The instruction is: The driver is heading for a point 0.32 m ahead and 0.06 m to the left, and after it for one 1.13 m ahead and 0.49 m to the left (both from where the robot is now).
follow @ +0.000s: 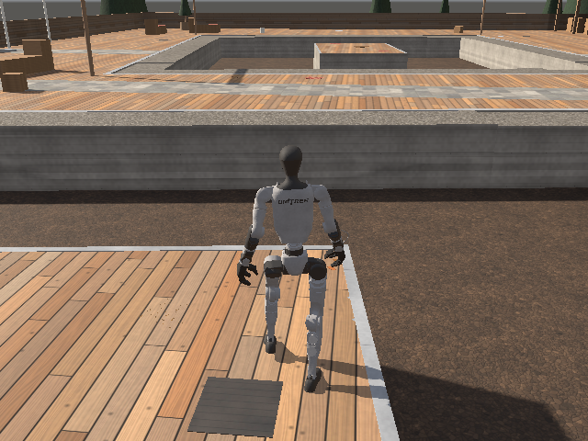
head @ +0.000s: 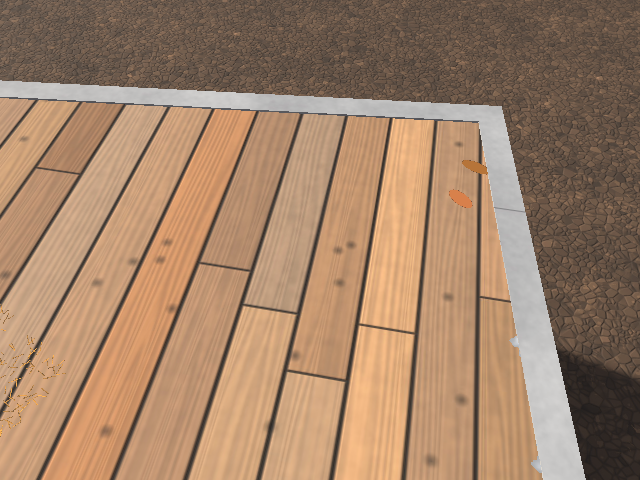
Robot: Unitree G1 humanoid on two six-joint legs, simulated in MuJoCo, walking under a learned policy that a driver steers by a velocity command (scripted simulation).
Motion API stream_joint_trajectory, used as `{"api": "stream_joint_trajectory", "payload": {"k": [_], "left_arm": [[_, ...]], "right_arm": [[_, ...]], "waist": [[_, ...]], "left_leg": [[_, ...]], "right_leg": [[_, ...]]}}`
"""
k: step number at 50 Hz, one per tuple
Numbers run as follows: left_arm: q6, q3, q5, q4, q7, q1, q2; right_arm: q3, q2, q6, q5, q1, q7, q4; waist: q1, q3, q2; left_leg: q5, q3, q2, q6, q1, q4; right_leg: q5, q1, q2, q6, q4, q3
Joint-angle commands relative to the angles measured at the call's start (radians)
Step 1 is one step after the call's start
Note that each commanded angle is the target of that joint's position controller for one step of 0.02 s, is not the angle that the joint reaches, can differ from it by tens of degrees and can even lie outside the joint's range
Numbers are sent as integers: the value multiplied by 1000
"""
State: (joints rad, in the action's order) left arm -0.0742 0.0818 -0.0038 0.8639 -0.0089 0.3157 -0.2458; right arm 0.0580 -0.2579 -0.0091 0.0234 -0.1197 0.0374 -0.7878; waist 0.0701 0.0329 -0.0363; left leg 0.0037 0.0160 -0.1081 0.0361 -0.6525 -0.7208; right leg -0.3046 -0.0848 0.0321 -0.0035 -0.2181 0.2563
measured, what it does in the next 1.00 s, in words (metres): walks ahead, turning left: left foot, then right foot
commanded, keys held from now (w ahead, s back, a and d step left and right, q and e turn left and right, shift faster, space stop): w+q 0.12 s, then q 0.82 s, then no key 0.06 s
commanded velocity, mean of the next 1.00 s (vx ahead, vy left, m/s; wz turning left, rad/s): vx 0.18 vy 0.00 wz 0.57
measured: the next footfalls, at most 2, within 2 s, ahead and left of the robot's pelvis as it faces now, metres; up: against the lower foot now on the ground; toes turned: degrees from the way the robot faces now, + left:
left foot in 0.10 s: +0.22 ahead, +0.12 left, +0.00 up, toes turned +6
right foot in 0.58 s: +0.43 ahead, -0.03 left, +0.00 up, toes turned +26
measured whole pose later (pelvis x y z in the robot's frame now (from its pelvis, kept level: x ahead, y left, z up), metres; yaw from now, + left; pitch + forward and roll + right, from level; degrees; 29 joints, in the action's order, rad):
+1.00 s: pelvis +0.27 +0.06 -0.01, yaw +36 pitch +1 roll -1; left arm 0.02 0.07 -0.01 0.72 -0.01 0.13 -0.30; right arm 0.07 -0.30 0.08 0.00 -0.21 0.00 -0.61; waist 0.02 0.03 0.02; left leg 0.27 -0.01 -0.02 0.01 -0.30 -0.58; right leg -0.24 0.35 -0.12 0.04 -0.57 0.13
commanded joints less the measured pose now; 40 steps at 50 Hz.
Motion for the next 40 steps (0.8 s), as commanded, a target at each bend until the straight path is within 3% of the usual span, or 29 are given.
{"api": "stream_joint_trajectory", "payload": {"k": [1,2,3,4,5,6,7,8,9,10,11,13,15,18,20,25,27,28,29,30,31,32,33,34,37,40], "left_arm": [[7,45,-22,-43,-5,-4,-184],[17,52,-33,-45,-5,-13,-207],[24,55,-23,-38,-6,-19,-228],[33,57,-24,-44,-12,-37,-239],[36,48,-18,-53,-19,-49,-224],[21,15,16,-105,-15,-1,-117],[-18,-6,8,-128,-4,-17,-79],[-42,12,-31,-153,7,-120,-151],[-53,9,-38,-161,6,-140,-147],[-51,16,-13,-144,-6,-127,-150],[-38,28,6,-137,-14,-115,-169],[-5,29,13,-141,-19,-92,-152],[14,21,18,-150,-26,-96,-123],[19,7,18,-181,-27,-167,-102],[23,3,8,-199,-21,-223,-105],[21,2,4,-235,-3,-300,-132],[9,8,1,-240,4,-274,-145],[0,9,7,-234,6,-232,-145],[-4,21,25,-236,1,-191,-199],[8,29,50,-249,-6,-201,-258],[20,27,46,-224,-4,-130,-226],[22,11,28,-240,-5,-147,-172],[29,2,21,-244,-6,-175,-136],[35,-2,17,-252,-7,-209,-132],[50,5,33,-247,-14,-239,-163],[60,14,32,-237,-20,-226,-182]], "right_arm": [[6,-57,-9,-6,114,18,108],[14,-72,-5,-7,105,20,121],[27,-96,-10,-16,36,20,117],[53,-139,-11,-9,-71,19,103],[91,-209,-12,2,-250,5,54],[122,-333,-13,11,-332,-17,37],[107,-335,-31,-3,-294,-12,83],[81,-255,-45,-18,-262,-5,94],[70,-215,-53,-20,-208,-5,104],[61,-181,-53,-15,-134,-7,116],[51,-149,-51,-17,-85,-13,132],[50,-153,-49,-30,-55,-20,151],[57,-183,-47,-31,-66,-31,147],[59,-194,-20,-15,-83,-54,139],[60,-200,1,-9,-98,-67,136],[58,-186,36,-17,-95,-78,149],[56,-184,45,-11,-60,-80,169],[52,-176,48,-5,-31,-80,181],[39,-135,45,-20,-52,-78,200],[27,-90,40,-30,-168,-78,201],[39,-160,33,-24,-206,-72,198],[61,-227,38,-19,-201,-67,175],[70,-240,52,-17,-160,-68,160],[71,-228,67,-14,-144,-70,162],[49,-141,84,-11,-119,-66,191],[39,-122,80,-19,-78,-65,224]], "waist": [[-4,71,58],[-24,40,72],[-70,-18,104],[-150,-74,94],[-235,-166,57],[-200,-238,-155],[-163,-366,-172],[-197,-302,-80],[-162,-207,-52],[-116,-146,12],[-82,-121,10],[-46,-122,1],[-38,-128,-2],[-54,-152,-31],[-75,-165,-51],[-102,-136,-85],[-74,-131,-108],[-42,-135,-103],[-49,-197,-24],[-124,-234,224],[-105,-276,350],[-90,-240,241],[-80,-200,161],[-85,-163,132],[-83,-119,166],[-57,-155,210]], "left_leg": [[85,-56,16,40,-14,62],[143,-88,52,57,42,64],[221,-120,99,71,136,54],[226,-129,134,100,288,101],[166,-95,161,140,567,165],[242,353,-79,280,899,207],[236,806,-229,407,1015,377],[82,691,-217,357,973,401],[-99,527,-183,324,843,374],[-245,403,-135,284,705,360],[-334,324,-106,259,589,367],[-471,271,-73,251,462,387],[-566,218,-42,246,414,383],[-517,203,-4,200,417,347],[-421,232,-1,171,428,328],[-244,369,-14,159,472,250],[-180,432,0,137,490,205],[-126,426,36,107,472,157],[37,375,88,58,385,30],[554,217,234,-10,156,-169],[737,140,224,-64,39,-378],[665,151,179,-93,15,-509],[589,136,155,-114,11,-560],[541,129,140,-126,15,-565],[448,48,116,-136,75,-448],[430,20,83,-136,115,-311]], "right_leg": [[602,-12,-328,-135,7,-56],[775,-29,-329,-126,-52,-48],[921,-29,-332,-114,-171,-37],[972,11,-314,-89,-341,-21],[857,160,-262,-48,-589,-2],[229,577,-131,24,-966,-4],[-316,781,26,46,-1169,-246],[-273,869,-27,29,-1203,-337],[-202,859,-66,17,-1151,-326],[-142,809,-108,21,-1071,-324],[-108,736,-134,27,-1010,-323],[-66,647,-127,50,-958,-312],[3,636,-101,75,-865,-300],[124,630,-64,98,-685,-306],[191,615,-46,103,-594,-320],[129,600,-6,87,-423,-356],[136,529,2,55,-296,-357],[270,435,-19,27,-170,-349],[487,256,-170,-35,-164,-446],[830,51,-387,-200,-195,-683],[790,19,-499,-324,-165,-889],[686,51,-453,-309,-169,-807],[601,109,-385,-256,-185,-669],[518,173,-339,-225,-171,-590],[415,274,-275,-201,-114,-439],[438,240,-308,-226,-108,-390]]}}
